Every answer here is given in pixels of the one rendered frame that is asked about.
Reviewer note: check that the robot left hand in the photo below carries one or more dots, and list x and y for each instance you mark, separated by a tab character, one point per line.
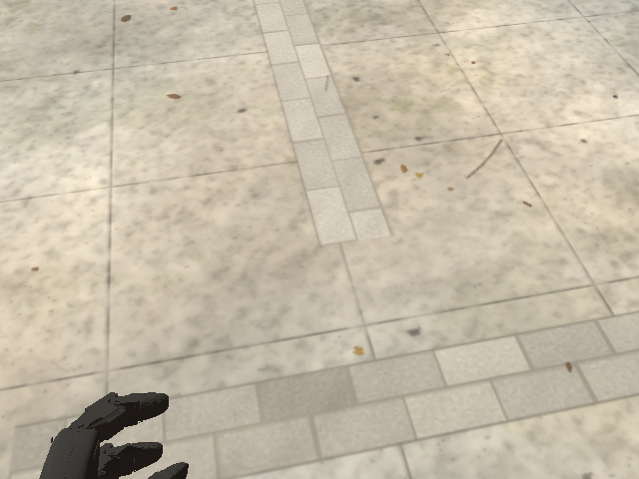
76	453

